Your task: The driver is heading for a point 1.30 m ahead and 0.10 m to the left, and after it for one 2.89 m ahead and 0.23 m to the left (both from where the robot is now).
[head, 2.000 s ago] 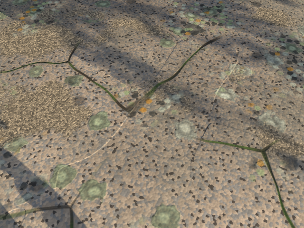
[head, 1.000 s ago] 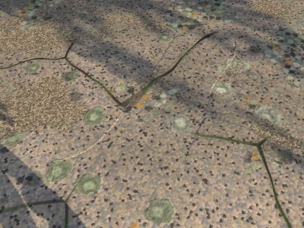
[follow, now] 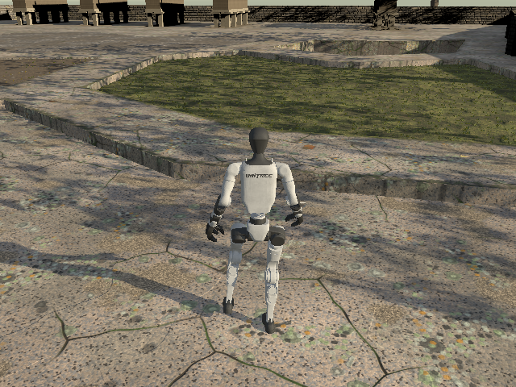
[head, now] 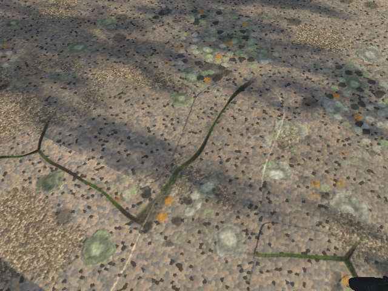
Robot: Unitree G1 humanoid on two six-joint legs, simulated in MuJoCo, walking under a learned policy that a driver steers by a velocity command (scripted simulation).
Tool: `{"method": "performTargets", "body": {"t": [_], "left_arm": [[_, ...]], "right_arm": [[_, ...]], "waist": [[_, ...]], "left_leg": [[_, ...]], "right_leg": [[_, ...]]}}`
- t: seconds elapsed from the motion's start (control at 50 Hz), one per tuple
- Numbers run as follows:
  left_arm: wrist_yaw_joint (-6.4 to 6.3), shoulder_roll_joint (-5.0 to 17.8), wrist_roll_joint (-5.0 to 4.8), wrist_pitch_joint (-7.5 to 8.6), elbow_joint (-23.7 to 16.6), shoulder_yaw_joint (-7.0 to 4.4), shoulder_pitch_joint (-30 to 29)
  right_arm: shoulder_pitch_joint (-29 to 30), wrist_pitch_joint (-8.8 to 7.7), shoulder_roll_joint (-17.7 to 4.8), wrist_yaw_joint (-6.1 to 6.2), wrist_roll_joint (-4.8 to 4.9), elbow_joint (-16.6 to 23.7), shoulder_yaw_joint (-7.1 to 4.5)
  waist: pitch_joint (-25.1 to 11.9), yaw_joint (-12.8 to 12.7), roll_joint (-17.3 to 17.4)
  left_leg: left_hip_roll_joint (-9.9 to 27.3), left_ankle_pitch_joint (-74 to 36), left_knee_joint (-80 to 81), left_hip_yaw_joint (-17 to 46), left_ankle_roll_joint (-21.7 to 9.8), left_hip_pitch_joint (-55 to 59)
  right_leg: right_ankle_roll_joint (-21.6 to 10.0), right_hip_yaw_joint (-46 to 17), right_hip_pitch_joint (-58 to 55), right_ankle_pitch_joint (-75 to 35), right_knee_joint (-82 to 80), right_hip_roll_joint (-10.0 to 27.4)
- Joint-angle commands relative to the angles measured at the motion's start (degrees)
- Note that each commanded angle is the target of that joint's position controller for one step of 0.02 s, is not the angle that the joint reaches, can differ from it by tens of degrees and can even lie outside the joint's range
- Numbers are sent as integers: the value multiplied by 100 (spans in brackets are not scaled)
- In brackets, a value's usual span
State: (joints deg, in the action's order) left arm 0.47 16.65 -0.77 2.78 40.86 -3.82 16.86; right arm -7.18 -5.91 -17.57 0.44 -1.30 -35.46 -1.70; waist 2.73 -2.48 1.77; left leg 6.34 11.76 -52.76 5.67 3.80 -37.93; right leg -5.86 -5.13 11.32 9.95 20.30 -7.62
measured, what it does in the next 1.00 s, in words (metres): walks ahead: left foot, then right foot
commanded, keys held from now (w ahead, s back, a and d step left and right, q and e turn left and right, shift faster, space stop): e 0.06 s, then no key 0.40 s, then q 0.12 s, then w+q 0.42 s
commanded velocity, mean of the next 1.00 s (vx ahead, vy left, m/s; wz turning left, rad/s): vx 0.20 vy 0.00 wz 0.03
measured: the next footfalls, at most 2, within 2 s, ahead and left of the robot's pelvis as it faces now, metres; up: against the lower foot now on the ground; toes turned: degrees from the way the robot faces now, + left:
left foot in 0.16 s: +0.31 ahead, +0.16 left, +0.00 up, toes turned +3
right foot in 0.48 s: +0.19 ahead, -0.09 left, +0.00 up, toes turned -5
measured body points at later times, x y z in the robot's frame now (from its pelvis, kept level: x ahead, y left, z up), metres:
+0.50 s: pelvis +0.16 +0.06 -0.01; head +0.19 +0.05 +0.44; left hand +0.32 +0.30 -0.13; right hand +0.28 -0.20 -0.12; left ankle +0.25 +0.15 -0.74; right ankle +0.15 -0.09 -0.75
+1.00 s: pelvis +0.30 +0.10 -0.01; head +0.32 +0.12 +0.44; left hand +0.41 +0.39 -0.12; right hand +0.42 -0.17 -0.10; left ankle +0.29 +0.17 -0.74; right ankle +0.26 -0.07 -0.65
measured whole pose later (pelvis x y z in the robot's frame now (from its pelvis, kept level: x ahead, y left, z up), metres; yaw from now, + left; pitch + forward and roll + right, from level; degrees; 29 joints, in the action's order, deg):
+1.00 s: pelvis +0.30 +0.10 -0.01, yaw +5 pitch +2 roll -1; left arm -0.6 17.1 -0.4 5.1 40.7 -3.8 13.7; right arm -18.2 -3.1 -16.0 -1.8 0.4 -38.9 -3.1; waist 0.1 0.5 -1.5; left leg -3.6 16.6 -31.5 0.2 -4.9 -16.4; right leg 0.2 -2.1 28.2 20.5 67.3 2.9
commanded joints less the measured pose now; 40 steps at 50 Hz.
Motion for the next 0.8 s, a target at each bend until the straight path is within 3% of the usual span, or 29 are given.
{"method": "performTargets", "body": {"t": [0.02, 0.06, 0.1, 0.14, 0.16, 0.18, 0.2, 0.22, 0.24, 0.26, 0.28, 0.32, 0.36, 0.42, 0.46, 0.48, 0.5, 0.52, 0.54, 0.58, 0.62, 0.64, 0.66, 0.68, 0.7, 0.74, 0.8], "left_arm": [[-134, 1016, -52, -8, -366, -290, -244], [-171, 1033, -87, -123, -268, -303, 9], [-207, 907, -82, -192, -244, -271, 16], [-237, 749, -43, -216, -296, -229, -192], [-233, 567, -15, -199, -331, -178, -196], [-223, 222, 96, -171, -455, -51, -56], [-178, 25, 57, -135, -302, 30, 1151], [-159, 613, -14, -189, -97, -47, 1429], [-189, 897, -72, -307, -87, -135, 763], [-243, 864, -61, -424, -155, -143, 318], [-275, 800, -18, -525, -232, -139, 73], [-268, 459, 24, -594, -239, -49, 44], [-271, 244, 83, -538, -170, 25, 84], [-239, 281, 77, -508, -72, 21, 77], [-201, 243, 144, -504, -29, 36, 47], [-205, 321, 243, -495, -106, 44, -97], [-229, 653, 255, -494, -176, -23, -262], [-220, 666, 205, -476, -69, -68, -279], [-225, 516, 198, -430, -112, -42, -371], [-282, 556, 192, -352, -141, -84, -390], [-333, 511, 161, -293, -130, -105, -65], [-349, 571, 138, -276, -129, -131, 98], [-362, 721, 109, -247, -116, -177, 262], [-376, 902, 74, -197, -125, -233, 211], [-389, 896, 78, -127, -132, -242, 279], [-365, 856, 16, -41, -156, -241, 106], [-253, 1030, -20, -78, -231, -291, -400]], "right_arm": [[204, -27, -251, 7, -23, 333, -49], [408, -28, -340, -28, 89, 386, -96], [307, -31, -496, -65, 115, 350, -174], [-76, -75, -593, -88, 55, 245, -269], [-299, -121, -649, -75, -34, 200, -302], [-655, -151, -916, -43, -159, 257, -325], [-671, -60, -1039, -62, -249, 230, -331], [-657, 33, -785, -113, -29, 185, -321], [-446, 95, -459, -117, 23, 270, -225], [-212, 166, -275, -129, -16, 256, -141], [49, 211, -140, -143, -19, 246, -66], [282, 272, -253, -131, -65, 143, -101], [209, 299, -319, -102, -53, 48, -141], [103, 361, -360, -72, 61, -56, -147], [129, 396, -251, -70, 106, -107, -90], [-61, 369, -85, -99, 72, -211, -21], [-209, 342, -101, -145, 16, -222, -22], [-94, 350, -199, -161, 27, -186, -62], [110, 358, -308, -154, 39, -134, -89], [129, 384, -383, -118, 124, -78, -152], [21, 419, -264, -95, 162, -43, -165], [62, 422, -215, -100, 189, 18, -176], [136, 407, -178, -130, 229, 85, -192], [260, 376, -172, -179, 243, 192, -200], [423, 359, -238, -216, 249, 282, -224], [378, 356, -189, -281, 304, 323, -209], [33, 367, -171, -374, 275, 182, -200]], "waist": [[-277, 47, -512], [-515, -78, -660], [-671, -16, -816], [-794, 257, -900], [-942, 379, -795], [-1587, 458, -48], [-2216, -64, 1553], [-2416, -31, 1197], [-1769, 208, 567], [-1407, 229, 228], [-997, 182, 244], [-604, 35, 620], [-760, 91, 776], [-1016, 122, 682], [-854, 23, 536], [-745, 72, 315], [-502, 284, -200], [-300, 295, -637], [-134, 193, -617], [-105, 171, -654], [-325, 52, -690], [-281, -25, -872], [-143, -88, -1142], [95, -84, -1368], [245, -183, -1251], [294, -101, -964], [44, 101, -911]], "left_leg": [[-586, -1291, 1294, -526, 170, 1216], [-831, -1612, 1837, -432, 175, 1432], [-783, -1542, 2197, -216, 53, 1458], [-685, -1652, 2562, -190, -219, 1800], [-532, -2240, 2866, -235, -392, 2325], [488, -4083, 2651, 642, -744, 3506], [1822, -5288, 2576, 2542, -1889, 4840], [1909, -3205, 2835, 3269, -2107, 4634], [1482, -1981, 2999, 2593, -1864, 4132], [1141, -1137, 3139, 2084, -1629, 3595], [913, -733, 3307, 1711, -1532, 2980], [402, -585, 3611, 922, -1342, 2064], [312, -1155, 3517, 635, -1445, 2130], [450, -860, 3368, 712, -1558, 2344], [280, 159, 3375, 602, -1296, 1942], [130, 789, 3367, 567, -989, 1565], [-208, 1333, 3259, 271, -717, 1352], [-472, 1211, 3103, -53, -562, 1647], [-525, 959, 2882, -38, -535, 1689], [-566, 374, 2584, 26, -694, 1534], [-806, 1112, 2200, -133, -776, 1255], [-925, 1581, 1799, -290, -773, 882], [-1011, 1592, 1174, -582, -741, 462], [-773, 1504, 513, -661, -735, 77], [-514, 1807, -14, -441, -746, -322], [-217, 1903, -6, -285, -771, -681], [-437, 981, 980, -964, -705, 993]], "right_leg": [[-702, -571, 1020, -2235, -323, 868], [-521, -859, 695, -1896, -26, 929], [-373, -1214, 167, -1574, 402, 1133], [-155, -1404, -131, -1654, 1060, 1210], [37, -1277, -106, -1643, 1609, 954], [300, -932, 389, -101, 2957, 566], [672, -699, 1664, 3250, 4559, -106], [802, -821, 1973, 2934, 5171, 305], [943, -652, 2138, 2540, 5434, 486], [1003, -487, 2150, 2227, 5275, 616], [1045, -444, 2015, 2073, 4900, 757], [1061, -54, 1224, 1842, 3654, 864], [1055, 163, 729, 1826, 2766, 842], [941, 229, 195, 909, 1661, 850], [748, 306, -363, 69, 715, 812], [604, -43, -686, -251, 545, 1086], [391, -324, -498, 42, 562, 1395], [245, -224, 189, 1104, 547, 1287], [283, -136, 368, 1354, 478, 1202], [387, -50, 301, 851, 578, 1209], [272, -105, 55, 1583, 521, 1332], [53, -449, -87, 2163, 306, 1616], [-277, -1057, -247, 2559, -120, 2156], [-599, -1661, -288, 2459, -415, 2761], [-782, -1955, -402, 2077, -535, 3043], [-648, -1609, -818, 1405, -535, 3029], [-217, -213, -97, 547, -444, 2353]]}}
Velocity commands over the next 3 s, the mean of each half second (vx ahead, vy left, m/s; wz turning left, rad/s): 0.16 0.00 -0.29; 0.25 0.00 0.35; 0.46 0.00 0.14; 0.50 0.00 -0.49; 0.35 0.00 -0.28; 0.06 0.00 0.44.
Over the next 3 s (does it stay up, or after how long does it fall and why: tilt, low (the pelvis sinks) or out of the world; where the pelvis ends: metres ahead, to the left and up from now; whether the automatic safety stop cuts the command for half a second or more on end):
stays up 1.12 0.11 0.00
